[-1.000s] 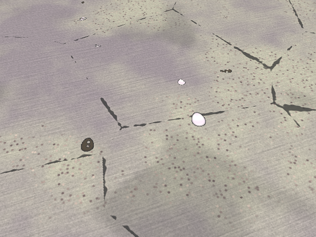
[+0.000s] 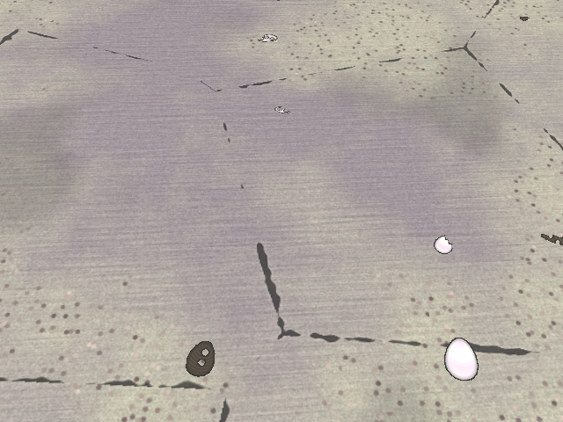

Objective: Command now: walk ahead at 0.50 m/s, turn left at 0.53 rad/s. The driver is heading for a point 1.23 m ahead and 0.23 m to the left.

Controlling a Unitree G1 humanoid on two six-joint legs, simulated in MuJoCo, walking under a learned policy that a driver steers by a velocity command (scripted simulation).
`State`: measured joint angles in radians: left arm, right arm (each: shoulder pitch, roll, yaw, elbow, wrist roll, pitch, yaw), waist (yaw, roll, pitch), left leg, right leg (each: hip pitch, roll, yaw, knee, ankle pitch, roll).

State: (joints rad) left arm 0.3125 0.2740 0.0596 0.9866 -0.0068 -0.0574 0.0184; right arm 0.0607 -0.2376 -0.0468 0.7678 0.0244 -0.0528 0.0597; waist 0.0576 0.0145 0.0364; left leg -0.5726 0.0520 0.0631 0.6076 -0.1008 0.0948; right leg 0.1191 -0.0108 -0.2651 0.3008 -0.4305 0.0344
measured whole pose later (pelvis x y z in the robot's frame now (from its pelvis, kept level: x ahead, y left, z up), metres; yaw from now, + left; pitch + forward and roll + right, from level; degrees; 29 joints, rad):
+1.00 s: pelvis +0.54 +0.12 +0.01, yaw +28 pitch +3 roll -2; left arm 0.39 0.29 0.06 0.93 -0.03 -0.06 -0.01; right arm 0.05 -0.25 -0.03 0.60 0.02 -0.06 0.04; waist 0.10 0.03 0.03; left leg -0.52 0.04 0.02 0.53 -0.10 0.07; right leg 0.06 -0.03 -0.13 0.29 -0.39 0.05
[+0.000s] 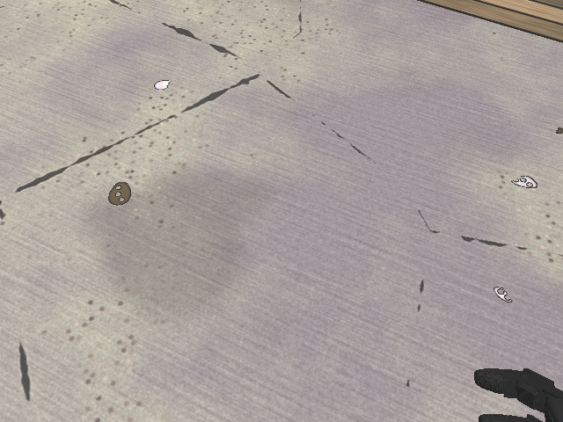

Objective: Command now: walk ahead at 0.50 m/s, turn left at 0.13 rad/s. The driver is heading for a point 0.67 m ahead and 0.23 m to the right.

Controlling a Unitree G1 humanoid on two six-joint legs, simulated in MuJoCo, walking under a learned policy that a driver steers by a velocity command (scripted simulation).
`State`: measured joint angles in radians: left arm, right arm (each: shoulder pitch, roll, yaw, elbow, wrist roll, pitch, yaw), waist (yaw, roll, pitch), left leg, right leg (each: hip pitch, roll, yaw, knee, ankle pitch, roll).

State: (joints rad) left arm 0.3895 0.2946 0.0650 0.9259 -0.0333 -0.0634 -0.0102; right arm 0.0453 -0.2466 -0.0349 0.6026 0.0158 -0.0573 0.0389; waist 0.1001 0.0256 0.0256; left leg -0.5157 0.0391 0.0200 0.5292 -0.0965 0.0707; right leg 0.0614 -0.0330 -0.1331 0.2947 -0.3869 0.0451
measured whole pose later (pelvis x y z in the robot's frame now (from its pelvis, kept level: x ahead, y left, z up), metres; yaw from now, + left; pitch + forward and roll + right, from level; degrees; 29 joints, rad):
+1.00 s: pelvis +0.54 -0.09 +0.01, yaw -28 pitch +2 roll +0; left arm 0.34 0.29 0.08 0.75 -0.02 -0.03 0.02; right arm 0.03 -0.28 -0.05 0.68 -0.01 -0.11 0.02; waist 0.08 0.03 0.02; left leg -0.54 0.01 -0.07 0.48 0.05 -0.03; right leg -0.10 0.11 0.19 0.45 -0.37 -0.05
